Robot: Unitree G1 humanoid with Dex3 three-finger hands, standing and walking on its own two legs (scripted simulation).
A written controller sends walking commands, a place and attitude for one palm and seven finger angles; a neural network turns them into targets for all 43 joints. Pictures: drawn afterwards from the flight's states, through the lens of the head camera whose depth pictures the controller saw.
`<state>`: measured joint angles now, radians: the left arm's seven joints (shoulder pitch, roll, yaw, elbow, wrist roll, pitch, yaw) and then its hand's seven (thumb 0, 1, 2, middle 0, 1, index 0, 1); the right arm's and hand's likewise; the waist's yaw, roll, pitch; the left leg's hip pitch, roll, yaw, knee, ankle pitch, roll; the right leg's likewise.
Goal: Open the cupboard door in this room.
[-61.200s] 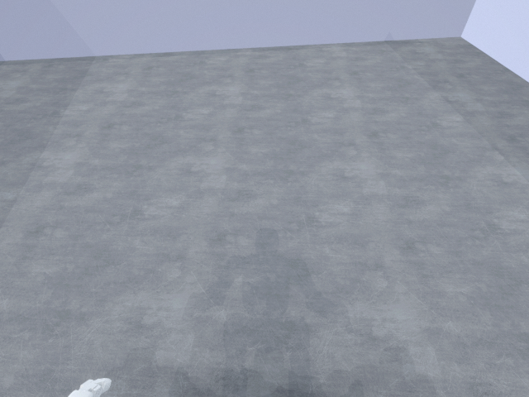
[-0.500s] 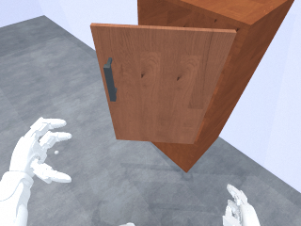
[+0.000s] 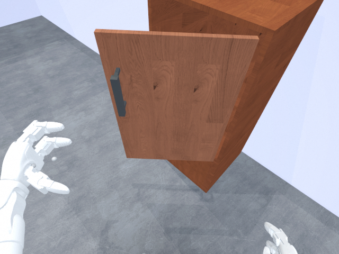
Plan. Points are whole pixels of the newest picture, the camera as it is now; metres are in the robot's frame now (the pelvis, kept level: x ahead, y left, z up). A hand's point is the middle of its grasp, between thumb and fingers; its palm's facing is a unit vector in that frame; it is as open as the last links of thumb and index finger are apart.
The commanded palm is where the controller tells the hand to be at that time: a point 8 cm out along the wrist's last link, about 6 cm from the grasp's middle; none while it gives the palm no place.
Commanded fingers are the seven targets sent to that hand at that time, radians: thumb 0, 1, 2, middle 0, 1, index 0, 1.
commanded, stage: raise the hand with hooked fingers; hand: left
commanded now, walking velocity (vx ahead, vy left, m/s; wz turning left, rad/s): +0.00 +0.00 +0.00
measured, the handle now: (120, 93) +0.53 +0.18 +0.06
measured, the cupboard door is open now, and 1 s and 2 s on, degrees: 42 42 42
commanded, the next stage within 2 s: move the hooked fingers beside the handle in 0.24 s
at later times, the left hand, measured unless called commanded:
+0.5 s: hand (62, 155) +0.30 +0.26 +0.09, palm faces +0.07 -1.00 -0.03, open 14.0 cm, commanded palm +0.27 +0.30 +0.08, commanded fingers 0.00 -0.50 0.30 -0.30 -1.20 -0.30 -1.20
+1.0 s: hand (75, 132) +0.36 +0.25 +0.08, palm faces +0.06 -1.00 -0.01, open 14.0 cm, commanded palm +0.34 +0.30 +0.08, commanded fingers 0.00 -0.50 0.30 -0.30 -1.20 -0.30 -1.20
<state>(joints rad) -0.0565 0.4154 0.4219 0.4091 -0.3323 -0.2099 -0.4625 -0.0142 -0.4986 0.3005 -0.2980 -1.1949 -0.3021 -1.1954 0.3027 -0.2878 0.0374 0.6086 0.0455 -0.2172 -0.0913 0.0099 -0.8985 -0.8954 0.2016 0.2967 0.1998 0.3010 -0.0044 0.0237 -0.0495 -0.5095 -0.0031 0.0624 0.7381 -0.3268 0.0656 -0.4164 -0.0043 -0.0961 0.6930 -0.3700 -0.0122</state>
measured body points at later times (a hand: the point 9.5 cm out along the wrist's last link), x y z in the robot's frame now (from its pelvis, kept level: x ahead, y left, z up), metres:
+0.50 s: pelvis +0.00 -0.02 +0.00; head +0.03 -0.03 +0.45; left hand +0.29 +0.31 +0.09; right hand +0.15 -0.27 -0.09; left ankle +0.03 +0.07 -0.71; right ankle -0.01 -0.12 -0.71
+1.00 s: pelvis +0.00 -0.02 -0.01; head +0.05 -0.02 +0.44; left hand +0.36 +0.31 +0.08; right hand +0.10 -0.29 -0.11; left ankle +0.03 +0.07 -0.71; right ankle -0.01 -0.12 -0.71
